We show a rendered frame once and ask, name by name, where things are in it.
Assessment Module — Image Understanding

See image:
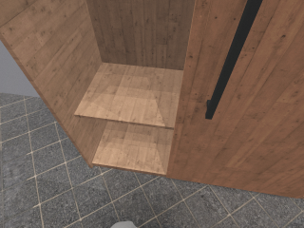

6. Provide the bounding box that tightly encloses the handle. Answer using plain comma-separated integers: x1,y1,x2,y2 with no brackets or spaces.
205,0,263,120

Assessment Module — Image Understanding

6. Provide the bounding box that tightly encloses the wardrobe door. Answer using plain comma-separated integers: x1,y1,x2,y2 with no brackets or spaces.
166,0,304,199

